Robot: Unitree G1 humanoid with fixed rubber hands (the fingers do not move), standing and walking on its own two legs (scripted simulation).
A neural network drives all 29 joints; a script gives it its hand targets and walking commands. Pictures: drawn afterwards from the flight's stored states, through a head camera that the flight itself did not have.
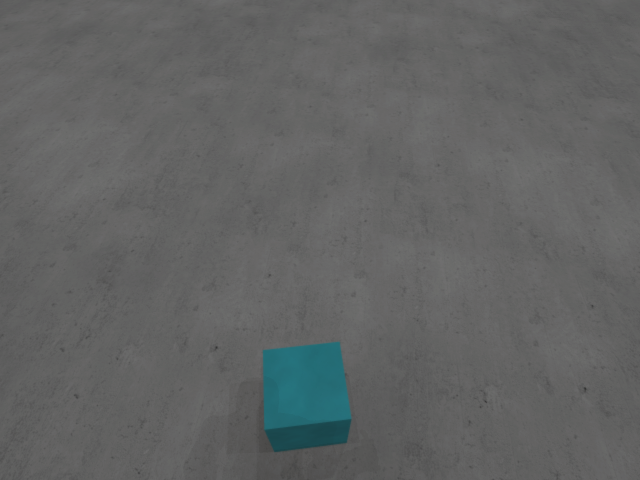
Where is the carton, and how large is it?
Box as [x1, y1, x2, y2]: [263, 342, 350, 451]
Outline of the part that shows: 339,342 263,350 264,429 274,451 346,442 350,423 350,412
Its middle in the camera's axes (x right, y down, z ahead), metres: -0.04 +0.45 +1.08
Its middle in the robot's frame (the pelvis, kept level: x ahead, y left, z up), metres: +0.44 +0.04 -0.65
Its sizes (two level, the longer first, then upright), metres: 0.210 0.200 0.250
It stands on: the floor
